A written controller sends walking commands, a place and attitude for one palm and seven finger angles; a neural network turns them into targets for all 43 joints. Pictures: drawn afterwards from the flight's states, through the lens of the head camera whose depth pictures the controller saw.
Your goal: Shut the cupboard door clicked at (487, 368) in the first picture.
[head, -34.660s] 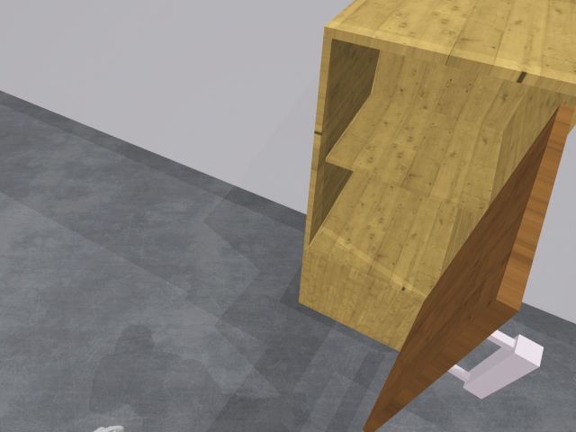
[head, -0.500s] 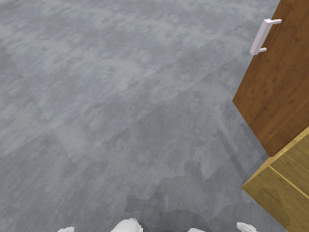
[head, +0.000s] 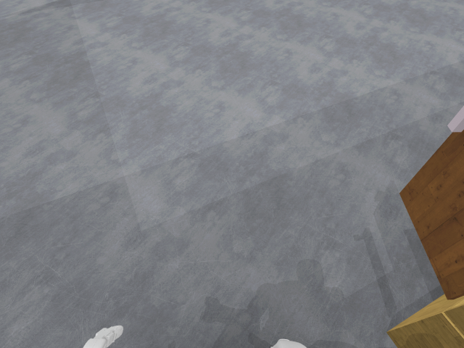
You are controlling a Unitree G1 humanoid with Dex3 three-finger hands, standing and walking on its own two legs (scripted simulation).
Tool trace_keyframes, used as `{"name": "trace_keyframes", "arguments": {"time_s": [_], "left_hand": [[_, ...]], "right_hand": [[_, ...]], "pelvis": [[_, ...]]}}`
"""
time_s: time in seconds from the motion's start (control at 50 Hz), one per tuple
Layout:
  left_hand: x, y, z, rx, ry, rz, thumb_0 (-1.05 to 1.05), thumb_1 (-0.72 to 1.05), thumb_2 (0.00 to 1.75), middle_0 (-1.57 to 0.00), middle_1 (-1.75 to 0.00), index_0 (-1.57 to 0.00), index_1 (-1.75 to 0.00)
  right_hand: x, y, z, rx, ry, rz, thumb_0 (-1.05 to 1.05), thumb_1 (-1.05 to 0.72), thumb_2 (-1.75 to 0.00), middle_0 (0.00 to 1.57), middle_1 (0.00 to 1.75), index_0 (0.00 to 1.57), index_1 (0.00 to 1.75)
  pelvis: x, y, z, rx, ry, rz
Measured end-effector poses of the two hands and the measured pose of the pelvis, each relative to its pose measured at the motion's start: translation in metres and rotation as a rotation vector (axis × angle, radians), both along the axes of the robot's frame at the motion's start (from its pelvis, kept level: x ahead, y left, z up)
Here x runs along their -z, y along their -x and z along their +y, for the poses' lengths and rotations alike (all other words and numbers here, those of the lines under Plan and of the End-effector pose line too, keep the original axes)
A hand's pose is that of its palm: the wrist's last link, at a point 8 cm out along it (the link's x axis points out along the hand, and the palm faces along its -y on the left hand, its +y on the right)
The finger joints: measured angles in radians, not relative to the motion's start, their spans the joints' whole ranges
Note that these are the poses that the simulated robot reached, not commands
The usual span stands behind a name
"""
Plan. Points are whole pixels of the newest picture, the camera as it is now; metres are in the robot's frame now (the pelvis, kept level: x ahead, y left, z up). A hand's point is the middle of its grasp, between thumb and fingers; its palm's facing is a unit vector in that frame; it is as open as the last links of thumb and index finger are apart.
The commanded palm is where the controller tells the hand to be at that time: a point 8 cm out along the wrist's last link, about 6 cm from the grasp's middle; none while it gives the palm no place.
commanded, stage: walk to a spot facing it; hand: left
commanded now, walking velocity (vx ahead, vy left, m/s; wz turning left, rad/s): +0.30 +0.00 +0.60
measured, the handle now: out of the picture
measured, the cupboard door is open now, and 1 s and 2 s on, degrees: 65 65 65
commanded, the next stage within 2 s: turn to face it in 1.10 s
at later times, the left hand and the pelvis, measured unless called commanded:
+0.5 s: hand out of the picture -0.01 +0.18 -0.18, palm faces +0.43 -0.88 -0.19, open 7.4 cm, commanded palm none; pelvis +0.12 +0.04 -0.02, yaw +21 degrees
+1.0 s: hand (102, 252) +0.33 +0.31 -0.15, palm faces +0.45 -0.87 -0.21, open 7.4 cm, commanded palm none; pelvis +0.31 +0.10 -0.01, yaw +28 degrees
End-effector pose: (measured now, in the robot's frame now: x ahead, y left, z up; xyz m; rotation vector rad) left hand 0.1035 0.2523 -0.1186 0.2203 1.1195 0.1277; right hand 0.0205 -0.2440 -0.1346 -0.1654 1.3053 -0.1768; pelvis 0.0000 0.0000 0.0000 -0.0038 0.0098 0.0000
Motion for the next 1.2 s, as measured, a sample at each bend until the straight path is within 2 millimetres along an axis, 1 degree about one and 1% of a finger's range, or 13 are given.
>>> {"name": "trace_keyframes", "arguments": {"time_s": [0.06,0.12,0.28,0.36,0.44,0.5,0.54,0.6,0.74,0.86,0.96,1.08,1.2], "left_hand": [[-0.003,-0.013,-0.008,-0.018,-0.026,-0.073,0.01,0.91,0.89,-0.2,-0.29,-0.2,-0.3],[-0.009,-0.005,-0.013,-0.085,-0.039,-0.087,0.0,0.91,0.89,-0.2,-0.29,-0.2,-0.3],[-0.003,0.051,-0.031,-0.277,0.014,0.075,0.0,0.91,0.89,-0.2,-0.29,-0.2,-0.3],[0.008,0.087,-0.039,-0.388,0.061,0.178,0.0,0.91,0.89,-0.2,-0.29,-0.2,-0.3],[0.02,0.121,-0.039,-0.495,0.108,0.296,0.0,0.91,0.89,-0.2,-0.29,-0.2,-0.3],[0.035,0.139,-0.029,-0.547,0.14,0.381,0.0,0.91,0.89,-0.2,-0.29,-0.2,-0.3],[0.043,0.137,-0.015,-0.558,0.145,0.415,0.01,0.91,0.89,-0.2,-0.29,-0.2,-0.3],[0.043,0.108,0.016,-0.563,0.112,0.363,0.01,0.91,0.89,-0.2,-0.29,-0.2,-0.3],[0.013,-0.01,0.073,-0.541,0.049,0.094,0.01,0.91,0.89,-0.19,-0.29,-0.2,-0.29],[-0.003,-0.108,0.094,-0.489,0.036,-0.024,0.0,0.91,0.89,-0.19,-0.29,-0.2,-0.29],[0.002,-0.18,0.099,-0.448,0.013,-0.076,0.0,0.91,0.89,-0.2,-0.29,-0.2,-0.3],[0.005,-0.197,0.086,-0.54,0.051,-0.019,0.0,0.91,0.89,-0.2,-0.29,-0.2,-0.3],[0.009,-0.175,0.091,-0.686,0.063,0.091,-0.01,0.95,0.89,-0.2,-0.29,-0.2,-0.3]], "right_hand": [[0.014,-0.003,-0.015,-0.01,-0.017,0.044,0.01,-0.91,-0.9,0.21,0.3,0.2,0.3],[0.016,-0.022,-0.026,-0.058,-0.019,0.077,0.01,-0.91,-0.9,0.21,0.3,0.2,0.3],[-0.005,-0.131,-0.018,-0.204,-0.024,-0.006,0.01,-0.91,-0.9,0.2,0.3,0.19,0.3],[-0.01,-0.203,0.012,-0.332,-0.026,-0.061,0.01,-0.91,-0.9,0.2,0.3,0.19,0.3],[-0.014,-0.281,0.063,-0.47,-0.029,-0.148,0.01,-0.91,-0.9,0.2,0.3,0.19,0.3],[-0.012,-0.334,0.104,-0.548,-0.024,-0.265,0.01,-0.91,-0.9,0.2,0.3,0.19,0.3],[-0.01,-0.355,0.123,-0.565,-0.017,-0.325,0.01,-0.91,-0.9,0.2,0.3,0.19,0.3],[-0.014,-0.363,0.139,-0.581,-0.009,-0.314,0.01,-0.91,-0.9,0.2,0.3,0.19,0.3],[-0.012,-0.347,0.149,-0.534,-0.023,-0.158,0.0,-0.92,-0.9,0.2,0.3,0.2,0.3],[-0.004,-0.34,0.13,-0.455,-0.019,-0.019,0.0,-0.93,-0.9,0.21,0.3,0.2,0.3],[0.015,-0.347,0.114,-0.401,-0.021,0.104,0.01,-0.92,-0.9,0.21,0.3,0.2,0.3],[0.009,-0.399,0.127,-0.442,-0.008,0.163,0.01,-0.92,-0.9,0.2,0.3,0.2,0.3],[0.0,-0.492,0.184,-0.567,-0.026,0.095,0.01,-0.91,-0.9,0.2,0.3,0.19,0.3]], "pelvis": [[0.009,-0.012,-0.015,-0.044,-0.019,-0.002],[0.006,-0.023,-0.021,-0.102,-0.018,-0.015],[-0.009,-0.063,-0.019,-0.239,-0.023,-0.015],[-0.007,-0.083,-0.008,-0.305,-0.014,-0.019],[0.001,-0.106,0.014,-0.356,-0.008,-0.026],[0.019,-0.125,0.039,-0.372,0.004,-0.026],[0.026,-0.132,0.051,-0.386,0.005,-0.037],[0.021,-0.146,0.061,-0.398,-0.004,-0.042],[-0.002,-0.19,0.082,-0.451,0.004,-0.028],[-0.007,-0.242,0.091,-0.463,-0.015,-0.014],[0.006,-0.297,0.093,-0.467,-0.039,-0.004],[-0.001,-0.345,0.108,-0.533,-0.001,-0.01],[-0.007,-0.384,0.133,-0.627,0.005,-0.005]]}}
